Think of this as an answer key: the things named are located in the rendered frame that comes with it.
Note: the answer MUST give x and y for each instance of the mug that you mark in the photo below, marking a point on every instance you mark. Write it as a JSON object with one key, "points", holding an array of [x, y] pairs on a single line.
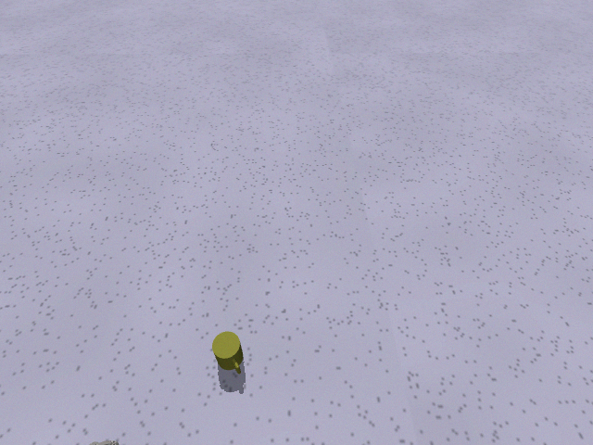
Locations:
{"points": [[227, 350]]}

